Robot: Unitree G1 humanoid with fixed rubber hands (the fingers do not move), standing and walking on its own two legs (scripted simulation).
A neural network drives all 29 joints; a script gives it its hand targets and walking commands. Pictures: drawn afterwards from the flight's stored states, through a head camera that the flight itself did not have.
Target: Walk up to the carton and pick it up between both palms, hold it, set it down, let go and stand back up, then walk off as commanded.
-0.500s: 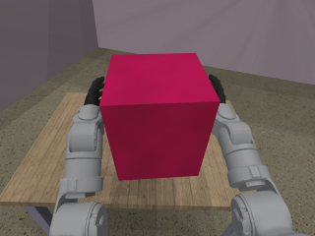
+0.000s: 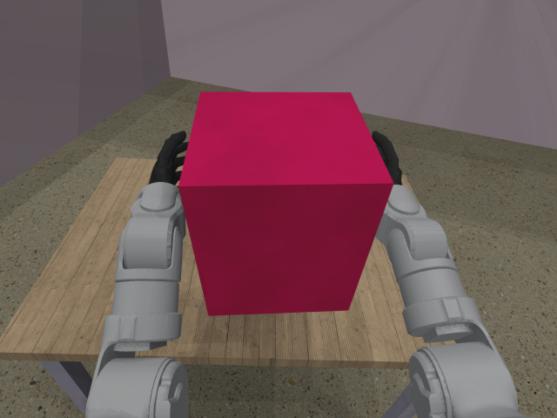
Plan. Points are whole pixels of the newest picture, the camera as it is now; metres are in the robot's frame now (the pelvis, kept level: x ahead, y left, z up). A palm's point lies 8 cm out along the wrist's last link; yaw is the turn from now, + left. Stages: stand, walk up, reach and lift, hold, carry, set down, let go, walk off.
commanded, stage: hold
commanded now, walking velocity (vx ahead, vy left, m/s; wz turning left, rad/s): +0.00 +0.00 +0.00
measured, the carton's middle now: (278, 206) +0.37 -0.01 +0.16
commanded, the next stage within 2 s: none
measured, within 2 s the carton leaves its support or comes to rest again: neither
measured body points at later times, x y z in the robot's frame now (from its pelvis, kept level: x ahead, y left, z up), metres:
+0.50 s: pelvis +0.00 -0.01 +0.00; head -0.05 +0.01 +0.45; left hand +0.38 +0.14 +0.20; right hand +0.39 -0.16 +0.21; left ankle +0.02 +0.12 -0.75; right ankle +0.04 -0.12 -0.75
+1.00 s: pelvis +0.01 +0.00 +0.00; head -0.04 +0.02 +0.45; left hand +0.38 +0.14 +0.20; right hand +0.39 -0.16 +0.20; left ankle +0.02 +0.12 -0.75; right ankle +0.04 -0.12 -0.75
